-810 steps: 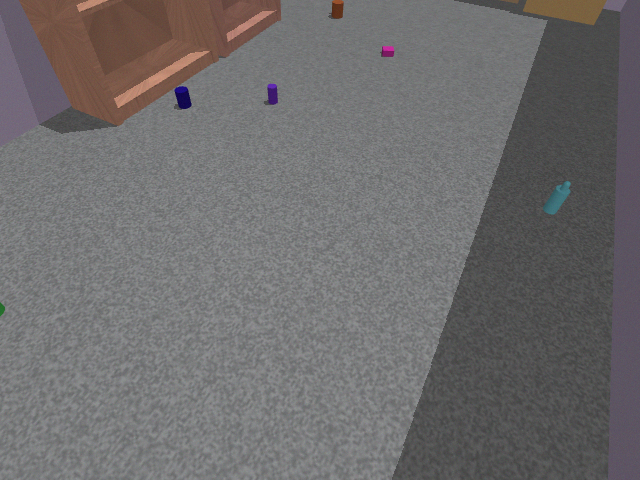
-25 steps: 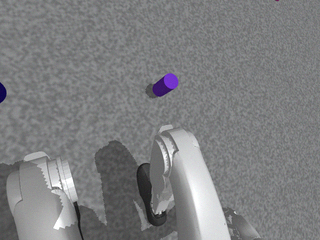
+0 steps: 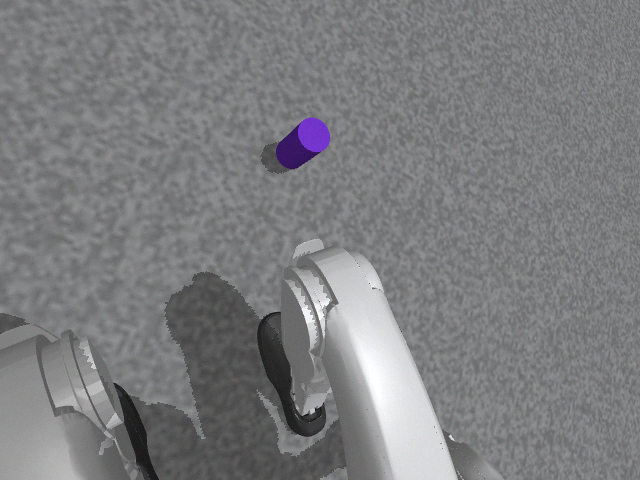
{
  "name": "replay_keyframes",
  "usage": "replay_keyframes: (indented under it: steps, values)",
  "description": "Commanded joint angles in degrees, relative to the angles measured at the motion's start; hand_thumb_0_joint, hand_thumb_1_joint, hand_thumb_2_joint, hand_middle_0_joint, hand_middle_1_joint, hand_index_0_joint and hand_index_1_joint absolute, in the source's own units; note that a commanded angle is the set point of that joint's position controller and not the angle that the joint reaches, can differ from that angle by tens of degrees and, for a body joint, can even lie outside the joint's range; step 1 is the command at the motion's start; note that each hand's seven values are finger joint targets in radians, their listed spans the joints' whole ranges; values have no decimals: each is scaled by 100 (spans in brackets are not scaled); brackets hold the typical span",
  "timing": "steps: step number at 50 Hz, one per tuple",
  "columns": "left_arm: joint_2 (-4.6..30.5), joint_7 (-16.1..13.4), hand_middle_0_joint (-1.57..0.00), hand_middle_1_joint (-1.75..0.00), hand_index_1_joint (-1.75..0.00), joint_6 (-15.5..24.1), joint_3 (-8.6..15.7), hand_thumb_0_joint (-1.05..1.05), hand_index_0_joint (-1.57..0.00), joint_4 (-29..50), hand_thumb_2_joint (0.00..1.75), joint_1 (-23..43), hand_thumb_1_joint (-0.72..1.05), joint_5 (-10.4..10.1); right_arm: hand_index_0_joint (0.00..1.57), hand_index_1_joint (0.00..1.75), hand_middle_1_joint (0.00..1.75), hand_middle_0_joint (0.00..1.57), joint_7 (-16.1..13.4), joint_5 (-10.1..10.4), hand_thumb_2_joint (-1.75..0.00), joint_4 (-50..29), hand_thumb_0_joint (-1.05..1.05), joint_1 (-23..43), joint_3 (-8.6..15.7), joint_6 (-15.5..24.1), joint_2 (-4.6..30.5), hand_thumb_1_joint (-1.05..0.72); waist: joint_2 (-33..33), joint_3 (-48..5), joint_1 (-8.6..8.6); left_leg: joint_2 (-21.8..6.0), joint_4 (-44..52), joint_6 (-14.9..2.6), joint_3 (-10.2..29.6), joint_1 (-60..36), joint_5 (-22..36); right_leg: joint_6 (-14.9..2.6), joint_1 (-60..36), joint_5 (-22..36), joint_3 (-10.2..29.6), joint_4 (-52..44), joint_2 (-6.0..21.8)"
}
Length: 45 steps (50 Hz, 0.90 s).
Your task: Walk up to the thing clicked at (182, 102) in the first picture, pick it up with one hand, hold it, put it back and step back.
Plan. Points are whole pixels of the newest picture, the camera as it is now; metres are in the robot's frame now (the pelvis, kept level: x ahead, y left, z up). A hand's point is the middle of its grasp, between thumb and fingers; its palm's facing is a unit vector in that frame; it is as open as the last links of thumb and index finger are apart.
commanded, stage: rest palm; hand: left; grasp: from above
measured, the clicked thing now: out of the picture +0.48 +0.33 -0.26
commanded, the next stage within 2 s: close in 0.10 s
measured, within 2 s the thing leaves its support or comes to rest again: neither
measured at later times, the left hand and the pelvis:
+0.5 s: hand out of the picture +0.46 +0.33 -0.23, palm faces -0.41 -0.14 -0.90, open 13.3 cm; pelvis +0.00 +0.01 -0.01, yaw -2 degrees
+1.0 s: hand out of the picture +0.46 +0.33 -0.23, palm faces -0.43 -0.15 -0.89, open 11.8 cm; pelvis +0.00 +0.00 +0.00, yaw -2 degrees
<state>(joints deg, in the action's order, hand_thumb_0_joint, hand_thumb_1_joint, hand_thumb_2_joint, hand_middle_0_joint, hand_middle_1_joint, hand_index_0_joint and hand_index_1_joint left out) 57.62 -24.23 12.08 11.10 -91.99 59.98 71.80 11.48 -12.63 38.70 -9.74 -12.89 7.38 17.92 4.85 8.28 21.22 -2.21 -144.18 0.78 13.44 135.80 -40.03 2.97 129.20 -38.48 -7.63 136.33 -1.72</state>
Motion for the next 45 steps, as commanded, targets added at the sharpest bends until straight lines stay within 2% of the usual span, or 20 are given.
replay_keyframes:
  steps: [1, 7, 8, 10, 14, 16, 17, 19, 21, 25, 28, 29, 30, 32, 34, 36, 37, 39, 41, 45]
  values:
    - [1520, -237, -9, -103, -106, 330, 29, 0, -6, 884, 112, 1289, -55, 28, 20, 30, 30, 20, -77, -50, -90, 83, 0, -1185, 498, -86, 1749, -90, -2719, -4246, 25, -33, 1303, -148, -642, -3084, 1484, -406, -2380, 1642, -583, -1237, -256]
    - [1561, -647, -10, -103, -107, 491, -48, 0, -6, 671, 114, 1478, -54, 298, 20, 30, 30, 20, -82, -111, -90, 147, 0, -1016, 436, -73, 1768, -90, -2802, -3891, 87, -61, 1281, -141, -617, -3019, 1166, -415, -1991, 1432, -664, -1187, -302]
    - [1399, -699, -9, -103, -107, 485, -203, 0, -6, 626, 114, 1552, -54, 363, 20, 30, 30, 20, -68, -136, -90, 82, 0, -991, 416, -44, 1782, -90, -2756, -3724, 187, -49, 1294, -144, -622, -2990, 1123, -405, -1876, 1401, -675, -1167, -298]
    - [1305, -836, -10, -104, -108, 428, -255, 0, -6, 511, 115, 1585, -53, 436, 20, 30, 30, 20, -67, -137, -90, 94, 0, -894, 406, 2, 1777, -90, -2848, -3667, 147, -58, 1362, -117, -601, -3046, 1101, -423, -1776, 1369, -714, -1164, -328]
    - [1153, -1015, -12, -104, -105, 237, -427, 0, -11, 81, 109, 1661, -43, 450, 20, 30, 30, 20, -14, -122, -90, 85, 0, -813, 408, 193, 1854, -89, -2738, -3380, 224, -52, 1392, -112, -566, -2929, 911, -416, -1486, 1221, -781, -1105, -314]
    - [1197, -1084, -13, -102, -103, 124, -450, 0, -12, 72, 106, 1688, -43, 452, 20, 30, 30, 20, 3, -136, -90, 65, 0, -792, 377, 265, 1859, -89, -2804, -3549, 183, -59, 1401, -122, -582, -3011, 967, -412, -1641, 1281, -734, -1171, -334]
    - [1290, -1108, -13, -102, -103, 74, -366, 0, -12, 60, 104, 1794, -42, 430, 20, 30, 30, 20, 16, -143, -90, 14, 0, -795, 375, 303, 1898, -89, -2687, -3489, 255, -56, 1362, -137, -559, -2925, 948, -392, -1610, 1288, -766, -1125, -311]
    - [1375, -1111, -12, -102, -102, -29, -296, 0, -12, 18, 101, 1788, -42, 399, 20, 30, 30, 20, 40, -115, -90, 0, 0, -799, 400, 388, 1940, -89, -2659, -3484, 249, -62, 1332, -146, -578, -2923, 950, -382, -1623, 1287, -721, -1126, -303]
    - [1255, -1097, -12, -103, -102, -91, -396, 0, -14, 2, 98, 1874, -40, 315, 20, 30, 30, 20, 52, -118, -90, -31, 0, -732, 353, 443, 1913, -89, -2785, -3652, 269, -80, 1343, -128, -554, -3046, 1034, -392, -1713, 1368, -731, -1118, -316]
    - [1662, -1020, -14, -103, -101, -179, -121, 0, -16, 40, 96, 1772, -38, 208, 20, 30, 30, 20, 51, -98, -90, 14, 0, -804, 337, 460, 1952, -90, -2792, -3715, 201, -81, 1306, -146, -569, -2877, 1007, -386, -1873, 1331, -694, -1135, -304]
    - [1426, -888, -14, -102, -101, -186, -273, 0, -16, 214, 94, 1711, -39, 148, 20, 30, 30, 20, 60, -111, -90, -2, 0, -760, 322, 463, 1899, -90, -3007, -3836, 212, -90, 1326, -106, -553, -3101, 1243, -417, -1951, 1498, -696, -1096, -319]
    - [1519, -849, -14, -103, -101, -179, -165, 0, -17, 115, 92, 1670, -37, 118, 20, 30, 30, 20, 84, -118, -90, 16, 0, -837, 293, 463, 1902, -90, -2876, -3701, 309, -97, 1261, -114, -506, -3062, 1311, -385, -1913, 1576, -749, -1044, -297]
    - [1511, -797, -14, -102, -100, -159, -190, 0, -16, 212, 92, 1621, -38, 85, 20, 30, 30, 20, 86, -102, -90, 9, 0, -822, 285, 449, 1899, -90, -2860, -3722, 273, -93, 1269, -118, -515, -3015, 1287, -390, -1969, 1548, -733, -1070, -307]
    - [1553, -756, -18, -104, -103, -99, -155, 0, -19, 416, 98, 1633, -35, 76, 20, 30, 30, 20, 75, -90, -90, -7, 0, -878, 346, 400, 1955, -90, -3029, -3841, 244, -89, 1344, -90, -491, -3131, 1402, -409, -2031, 1607, -745, -1067, -301]
    - [1466, -699, -20, -104, -103, -60, -205, 0, -21, 190, 98, 1445, -31, 66, 20, 30, 30, 20, 76, -93, -90, 8, 0, -833, 238, 343, 1845, -90, -2821, -3684, 237, -93, 1338, -98, -472, -3004, 1382, -405, -1977, 1578, -778, -1067, -305]
    - [1349, -640, -21, -105, -103, 10, -264, 0, -23, 273, 98, 1471, -29, 54, 20, 30, 30, 20, 92, -126, -90, -13, 0, -939, 285, 321, 1937, -90, -2797, -3613, 347, -77, 1315, -114, -484, -2991, 1423, -383, -2033, 1649, -769, -1101, -312]
    - [1299, -608, -20, -106, -103, 20, -346, 0, -22, 192, 96, 1497, -29, 59, 20, 30, 30, 20, 104, -95, -90, -18, 0, -898, 263, 328, 1877, -90, -2759, -3498, 327, -85, 1238, -135, -514, -2902, 1336, -378, -2018, 1618, -729, -1119, -316]
    - [1513, -637, -21, -105, -103, 93, -209, 0, -23, 485, 97, 1458, -27, 55, 20, 30, 30, 20, 75, -89, -90, -2, 0, -928, 279, 290, 1903, -90, -2866, -3800, 182, -76, 1299, -116, -513, -3104, 1446, -386, -2119, 1659, -742, -1155, -315]
    - [1333, -608, -23, -105, -102, 128, -350, 0, -25, 326, 96, 1344, -25, 63, 20, 30, 30, 20, 98, -110, -90, 1, 0, -917, 247, 282, 1863, -90, -2845, -3667, 249, -83, 1291, -114, -520, -3036, 1364, -386, -2100, 1602, -749, -1141, -331]
    - [1579, -684, -25, -105, -102, 201, -172, 0, -28, 506, 94, 1469, -20, 108, 20, 30, 30, 20, 98, -99, -90, -24, 0, -922, 237, 243, 1877, -90, -2933, -3744, 190, -91, 1327, -85, -477, -3151, 1420, -408, -2002, 1592, -788, -1084, -308]
